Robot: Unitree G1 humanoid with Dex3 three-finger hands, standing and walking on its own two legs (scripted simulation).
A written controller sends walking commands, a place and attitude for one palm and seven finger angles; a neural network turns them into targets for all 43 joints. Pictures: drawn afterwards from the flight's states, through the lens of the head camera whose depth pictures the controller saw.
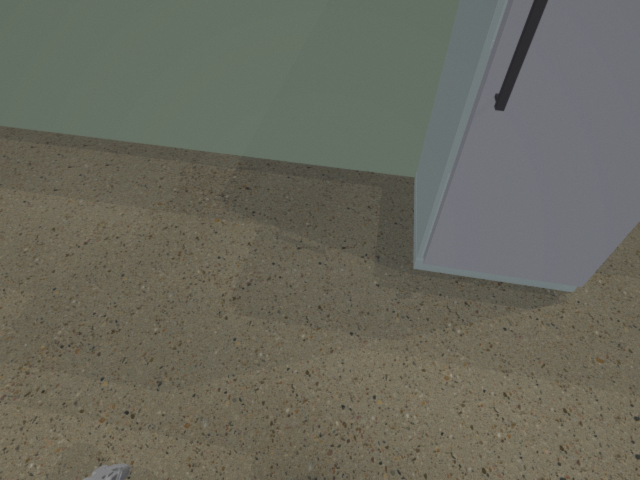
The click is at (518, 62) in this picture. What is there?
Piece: fridge door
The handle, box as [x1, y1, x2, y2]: [494, 0, 547, 110]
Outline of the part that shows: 547,0 534,0 501,89 498,94 495,94 495,109 503,110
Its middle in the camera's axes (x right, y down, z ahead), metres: +0.45 -0.47 +0.84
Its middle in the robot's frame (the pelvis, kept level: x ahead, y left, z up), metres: +0.98 -0.40 +0.20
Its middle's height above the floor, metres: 0.97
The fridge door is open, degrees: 0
